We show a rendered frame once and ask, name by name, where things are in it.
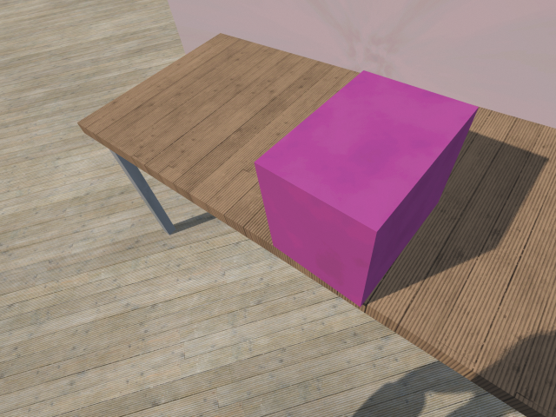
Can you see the table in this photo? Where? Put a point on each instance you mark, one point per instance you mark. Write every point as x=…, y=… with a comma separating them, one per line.
x=475, y=287

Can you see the carton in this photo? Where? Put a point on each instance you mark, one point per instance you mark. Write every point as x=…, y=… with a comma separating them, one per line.
x=346, y=190

